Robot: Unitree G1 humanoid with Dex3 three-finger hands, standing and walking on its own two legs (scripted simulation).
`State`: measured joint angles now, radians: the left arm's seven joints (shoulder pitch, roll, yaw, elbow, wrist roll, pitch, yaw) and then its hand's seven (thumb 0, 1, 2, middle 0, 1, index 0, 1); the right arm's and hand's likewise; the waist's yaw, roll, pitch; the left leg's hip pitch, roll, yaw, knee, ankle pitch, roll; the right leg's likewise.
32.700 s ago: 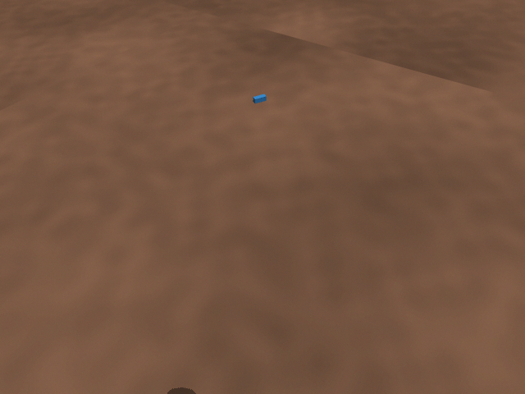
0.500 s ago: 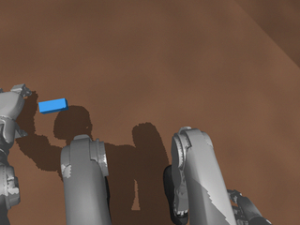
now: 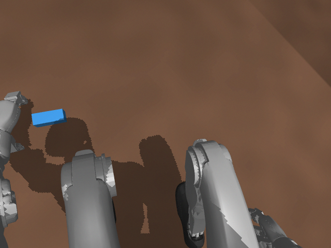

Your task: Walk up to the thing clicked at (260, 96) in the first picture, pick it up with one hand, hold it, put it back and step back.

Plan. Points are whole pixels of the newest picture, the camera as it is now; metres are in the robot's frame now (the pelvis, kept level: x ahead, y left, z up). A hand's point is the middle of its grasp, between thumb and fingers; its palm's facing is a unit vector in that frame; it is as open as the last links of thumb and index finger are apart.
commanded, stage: rise first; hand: left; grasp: from above
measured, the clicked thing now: (49, 118) +0.44 +0.32 -0.29
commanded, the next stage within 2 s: approach in 1.28 s
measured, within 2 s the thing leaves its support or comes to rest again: neither
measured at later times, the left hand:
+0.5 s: hand (13, 124) +0.39 +0.37 -0.19, palm faces -0.43 -0.15 -0.89, open 12.7 cm
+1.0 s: hand (9, 123) +0.39 +0.37 -0.18, palm faces -0.44 -0.13 -0.89, open 12.8 cm
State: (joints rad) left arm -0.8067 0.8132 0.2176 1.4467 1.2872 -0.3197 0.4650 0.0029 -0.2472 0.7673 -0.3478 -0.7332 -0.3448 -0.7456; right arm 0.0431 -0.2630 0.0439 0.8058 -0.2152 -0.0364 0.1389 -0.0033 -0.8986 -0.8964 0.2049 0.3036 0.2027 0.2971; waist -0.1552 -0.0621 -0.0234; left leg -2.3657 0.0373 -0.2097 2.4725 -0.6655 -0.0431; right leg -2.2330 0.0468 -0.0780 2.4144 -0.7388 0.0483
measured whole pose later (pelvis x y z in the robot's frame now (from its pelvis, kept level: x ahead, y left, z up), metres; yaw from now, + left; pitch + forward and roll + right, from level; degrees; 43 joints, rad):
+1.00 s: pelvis +0.00 +0.00 +0.00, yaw -1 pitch +31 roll -10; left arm -0.84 0.85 0.20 1.47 1.28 -0.29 0.44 0.00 -0.31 0.82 -0.31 -0.79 -0.30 -0.80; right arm 0.05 -0.27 0.08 0.79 -0.22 -0.05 0.16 0.00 -0.90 -0.90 0.20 0.30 0.20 0.30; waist -0.18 -0.06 -0.02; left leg -2.37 0.03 -0.22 2.48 -0.67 -0.04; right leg -2.23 0.05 -0.09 2.41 -0.73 0.06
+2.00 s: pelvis -0.01 +0.00 +0.00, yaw -1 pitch +31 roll -8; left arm -0.95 0.77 0.16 1.55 1.22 -0.13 0.47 0.00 -0.31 0.81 -0.32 -0.77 -0.31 -0.79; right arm 0.13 -0.29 0.14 0.75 -0.19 -0.09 0.17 0.00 -0.90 -0.89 0.21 0.30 0.20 0.30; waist -0.28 -0.02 0.00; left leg -2.37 0.05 -0.21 2.45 -0.65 -0.03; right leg -2.25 0.07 -0.08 2.38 -0.69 0.06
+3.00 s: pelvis +0.00 +0.00 -0.02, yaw -5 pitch +28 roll -12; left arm -0.93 0.97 0.23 1.68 1.25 -0.25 0.59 0.00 -0.48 0.94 -0.15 -0.87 -0.14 -0.90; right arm 0.07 -0.30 0.24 0.75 -0.30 -0.20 0.23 0.00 -0.89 -0.89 0.21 0.30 0.20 0.30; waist -0.31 -0.12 0.13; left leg -2.37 0.04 -0.29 2.56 -0.71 -0.05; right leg -2.23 0.09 -0.13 2.44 -0.73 0.07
